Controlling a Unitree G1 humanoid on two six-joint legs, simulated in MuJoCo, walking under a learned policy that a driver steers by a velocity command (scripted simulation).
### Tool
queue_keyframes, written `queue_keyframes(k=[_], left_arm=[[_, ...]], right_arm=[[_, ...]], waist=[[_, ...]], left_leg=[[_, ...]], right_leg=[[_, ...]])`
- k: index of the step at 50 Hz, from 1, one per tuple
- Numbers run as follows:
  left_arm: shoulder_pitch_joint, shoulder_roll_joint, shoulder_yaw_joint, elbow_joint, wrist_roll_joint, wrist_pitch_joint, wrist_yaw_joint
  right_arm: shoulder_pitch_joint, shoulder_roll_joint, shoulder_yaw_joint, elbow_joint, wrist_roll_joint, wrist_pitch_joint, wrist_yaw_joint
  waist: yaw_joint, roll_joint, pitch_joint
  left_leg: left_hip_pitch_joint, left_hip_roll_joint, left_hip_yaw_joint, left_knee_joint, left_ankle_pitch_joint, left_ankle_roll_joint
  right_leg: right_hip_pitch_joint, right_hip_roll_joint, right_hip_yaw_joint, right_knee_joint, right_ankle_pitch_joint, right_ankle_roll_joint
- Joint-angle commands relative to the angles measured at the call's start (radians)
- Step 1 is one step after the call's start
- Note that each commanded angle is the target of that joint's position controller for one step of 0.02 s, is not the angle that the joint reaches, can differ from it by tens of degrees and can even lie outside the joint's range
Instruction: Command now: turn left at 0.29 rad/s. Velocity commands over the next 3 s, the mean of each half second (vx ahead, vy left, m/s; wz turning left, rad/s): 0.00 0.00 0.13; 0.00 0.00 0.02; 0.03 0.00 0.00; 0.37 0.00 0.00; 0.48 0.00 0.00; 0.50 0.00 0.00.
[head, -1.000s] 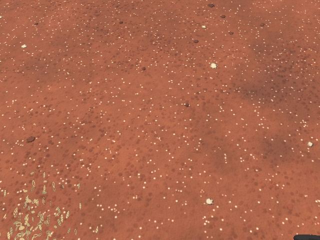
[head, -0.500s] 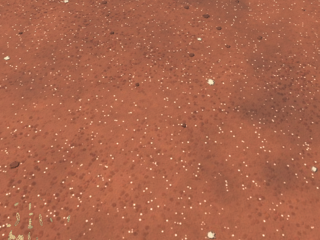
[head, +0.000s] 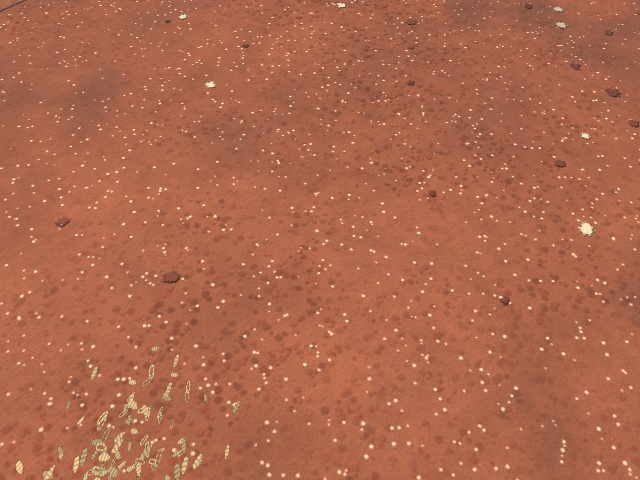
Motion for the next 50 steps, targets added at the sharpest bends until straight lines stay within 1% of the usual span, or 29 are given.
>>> queue_keyframes(k=[1, 2, 3, 4, 5, 6, 8, 10, 11, 13, 14, 15, 16, 17, 18, 19, 20, 21, 22, 24, 29, 33, 41, 50], left_arm=[[0.002, 0.041, -0.002, -0.082, 0.042, -0.023, -0.006], [-0.052, 0.118, 0.02, -0.074, 0.027, -0.015, 0.002], [-0.049, 0.125, 0.026, -0.066, 0.009, -0.008, 0.002], [-0.026, 0.121, 0.03, -0.041, 0.007, 0.0, 0.009], [-0.017, 0.13, 0.034, -0.032, 0.014, 0.009, 0.016], [-0.001, 0.124, 0.034, -0.021, 0.016, 0.013, 0.018], [0.036, 0.094, 0.025, -0.005, 0.011, 0.013, 0.017], [0.014, 0.064, 0.011, -0.003, 0.011, 0.01, 0.016], [-0.004, 0.06, 0.006, -0.007, 0.012, 0.009, 0.015], [-0.007, 0.071, 0.005, -0.005, 0.009, 0.006, 0.012], [0.005, 0.073, 0.005, 0.002, 0.008, 0.004, 0.01], [0.029, 0.065, 0.003, 0.015, 0.01, 0.001, 0.007], [0.043, 0.063, -0.002, 0.023, 0.022, -0.004, 0.004], [0.048, 0.1, 0.002, 0.023, 0.035, -0.008, 0.005], [0.035, 0.168, 0.015, 0.022, 0.028, -0.008, 0.009], [0.01, 0.14, 0.014, 0.037, 0.019, -0.01, 0.001], [-0.007, 0.095, 0.003, 0.032, 0.023, -0.016, -0.006], [-0.007, 0.078, -0.003, 0.038, 0.031, -0.021, -0.006], [-0.007, 0.075, -0.007, 0.043, 0.031, -0.027, -0.006], [0.011, 0.071, -0.009, 0.061, 0.026, -0.038, -0.003], [0.017, 0.067, -0.015, 0.091, 0.022, -0.034, 0.007], [0.014, 0.063, -0.018, 0.118, 0.02, -0.032, 0.009], [0.014, 0.052, -0.024, 0.178, 0.018, -0.028, 0.009], [0.027, 0.044, -0.03, 0.237, 0.016, -0.024, 0.013]], right_arm=[[0.092, -0.228, -0.051, -0.054, -0.036, -0.019, -0.016], [0.1, -0.158, -0.033, -0.051, -0.046, -0.038, -0.009], [0.062, -0.135, -0.021, -0.037, -0.047, -0.053, -0.007], [0.016, -0.143, -0.025, -0.034, -0.036, -0.06, -0.009], [-0.019, -0.133, -0.021, -0.033, -0.023, -0.063, -0.011], [-0.034, -0.122, -0.014, -0.027, -0.023, -0.063, -0.015], [-0.053, -0.093, -0.004, -0.016, -0.027, -0.063, -0.019], [-0.057, -0.085, -0.002, -0.001, -0.026, -0.061, -0.022], [-0.045, -0.091, -0.003, 0.009, -0.027, -0.06, -0.022], [-0.033, -0.1, -0.003, 0.029, -0.029, -0.056, -0.021], [-0.04, -0.094, 0.001, 0.036, -0.026, -0.055, -0.021], [-0.055, -0.082, 0.008, 0.043, -0.02, -0.055, -0.02], [-0.041, -0.065, 0.015, 0.059, -0.015, -0.058, -0.018], [-0.005, -0.046, 0.022, 0.074, -0.026, -0.067, -0.015], [0.039, -0.056, 0.017, 0.079, -0.039, -0.075, -0.007], [0.021, -0.05, 0.018, 0.086, -0.038, -0.074, -0.008], [-0.023, -0.07, 0.014, 0.091, -0.036, -0.068, -0.012], [-0.035, -0.072, 0.011, 0.095, -0.03, -0.062, -0.018], [-0.036, -0.065, 0.012, 0.101, -0.027, -0.053, -0.022], [-0.016, -0.058, 0.012, 0.12, -0.029, -0.047, -0.026], [0.005, -0.051, 0.009, 0.176, -0.023, -0.052, -0.031], [0.021, -0.053, 0.008, 0.221, -0.022, -0.052, -0.036], [0.039, -0.059, 0.01, 0.297, -0.019, -0.052, -0.045], [0.048, -0.053, 0.016, 0.358, -0.018, -0.053, -0.05]], waist=[[-0.033, 0.31, -0.196], [-0.087, 0.184, -0.205], [-0.06, 0.173, -0.169], [-0.042, 0.15, -0.143], [-0.034, 0.153, -0.116], [-0.019, 0.153, -0.112], [-0.002, 0.15, -0.127], [-0.019, 0.154, -0.12], [-0.033, 0.155, -0.116], [-0.043, 0.156, -0.109], [-0.035, 0.152, -0.103], [-0.013, 0.139, -0.094], [0.003, 0.112, -0.084], [-0.012, 0.06, -0.096], [-0.071, -0.054, -0.089], [-0.066, -0.115, -0.084], [-0.04, -0.083, -0.054], [-0.033, -0.06, -0.051], [-0.032, -0.063, -0.036], [-0.03, -0.042, -0.041], [-0.024, 0.001, -0.042], [-0.025, 0.019, -0.038], [-0.03, 0.02, -0.031], [-0.031, 0.015, -0.021]], left_leg=[[0.326, 0.395, -0.449, -0.142, 0.73, 0.285], [0.271, 0.378, -0.409, -0.157, 0.668, 0.341], [0.226, 0.32, -0.328, -0.163, 0.592, 0.302], [0.206, 0.267, -0.282, -0.172, 0.489, 0.256], [0.18, 0.253, -0.265, -0.179, 0.475, 0.235], [0.132, 0.234, -0.236, -0.182, 0.506, 0.232], [0.114, 0.204, -0.193, -0.186, 0.485, 0.226], [0.111, 0.19, -0.182, -0.183, 0.42, 0.219], [0.112, 0.196, -0.195, -0.182, 0.39, 0.224], [0.108, 0.21, -0.23, -0.184, 0.326, 0.234], [0.097, 0.208, -0.241, -0.182, 0.282, 0.228], [0.072, 0.193, -0.236, -0.173, 0.226, 0.208], [0.037, 0.169, -0.226, -0.17, 0.163, 0.167], [-0.001, 0.13, -0.207, -0.15, 0.087, 0.113], [-0.026, 0.064, -0.15, -0.129, 0.013, 0.075], [0.047, 0.019, -0.092, -0.128, -0.014, 0.041], [0.077, 0.017, -0.086, -0.107, -0.001, 0.028], [0.081, 0.024, -0.09, -0.098, 0.012, 0.035], [0.07, 0.03, -0.1, -0.1, 0.034, 0.043], [0.066, 0.032, -0.102, -0.103, 0.064, 0.045], [0.071, 0.032, -0.096, -0.104, 0.11, 0.034], [0.081, 0.031, -0.092, -0.106, 0.132, 0.028], [0.1, 0.032, -0.086, -0.109, 0.155, 0.025], [0.101, 0.029, -0.077, -0.116, 0.153, 0.024]], right_leg=[[-0.298, 0.052, 0.04, 0.316, -0.335, 0.026], [-0.292, 0.031, 0.13, 0.458, -0.366, 0.042], [-0.291, 0.027, 0.149, 0.496, -0.318, 0.038], [-0.299, 0.027, 0.15, 0.49, -0.262, 0.039], [-0.299, 0.023, 0.159, 0.479, -0.206, 0.048], [-0.251, 0.032, 0.155, 0.488, -0.158, 0.055], [-0.194, 0.039, 0.146, 0.417, -0.096, 0.063], [-0.143, 0.036, 0.139, 0.278, -0.074, 0.061], [-0.119, 0.04, 0.134, 0.222, -0.079, 0.058], [-0.071, 0.048, 0.128, 0.126, -0.069, 0.05], [-0.036, 0.052, 0.124, 0.06, -0.033, 0.043], [0.023, 0.059, 0.114, -0.048, 0.052, 0.031], [0.1, 0.056, 0.122, -0.171, 0.197, 0.014], [0.177, 0.002, 0.19, -0.178, 0.348, -0.006], [0.183, -0.04, 0.208, -0.127, 0.412, -0.043], [0.07, -0.021, 0.202, -0.138, 0.215, -0.075], [0.019, 0.0, 0.194, -0.16, 0.125, -0.067], [0.006, 0.009, 0.184, -0.171, 0.108, -0.05], [0.01, 0.02, 0.173, -0.166, 0.132, -0.036], [0.031, 0.028, 0.161, -0.151, 0.159, -0.027], [0.052, 0.039, 0.153, -0.143, 0.181, -0.032], [0.057, 0.046, 0.147, -0.146, 0.189, -0.035], [0.058, 0.061, 0.135, -0.155, 0.198, -0.036], [0.056, 0.072, 0.126, -0.164, 0.192, -0.034]])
